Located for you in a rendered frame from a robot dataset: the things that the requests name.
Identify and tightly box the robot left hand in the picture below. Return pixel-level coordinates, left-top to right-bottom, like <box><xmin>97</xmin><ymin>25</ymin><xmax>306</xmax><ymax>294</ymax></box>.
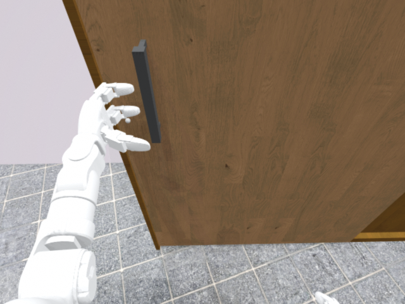
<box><xmin>78</xmin><ymin>82</ymin><xmax>151</xmax><ymax>153</ymax></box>

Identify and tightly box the left robot upper arm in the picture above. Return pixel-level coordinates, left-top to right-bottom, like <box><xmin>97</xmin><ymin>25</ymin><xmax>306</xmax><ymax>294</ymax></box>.
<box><xmin>4</xmin><ymin>248</ymin><xmax>97</xmax><ymax>304</ymax></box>

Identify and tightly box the left robot forearm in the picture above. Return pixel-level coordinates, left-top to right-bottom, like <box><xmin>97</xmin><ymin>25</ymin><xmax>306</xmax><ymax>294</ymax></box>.
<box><xmin>18</xmin><ymin>133</ymin><xmax>106</xmax><ymax>299</ymax></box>

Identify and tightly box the handle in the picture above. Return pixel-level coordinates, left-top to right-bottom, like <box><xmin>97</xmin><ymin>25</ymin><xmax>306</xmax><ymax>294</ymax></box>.
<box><xmin>132</xmin><ymin>39</ymin><xmax>161</xmax><ymax>143</ymax></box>

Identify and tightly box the wardrobe door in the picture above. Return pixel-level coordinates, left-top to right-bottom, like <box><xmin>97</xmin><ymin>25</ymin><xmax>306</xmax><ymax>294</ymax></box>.
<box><xmin>361</xmin><ymin>193</ymin><xmax>405</xmax><ymax>232</ymax></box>
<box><xmin>76</xmin><ymin>0</ymin><xmax>405</xmax><ymax>246</ymax></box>

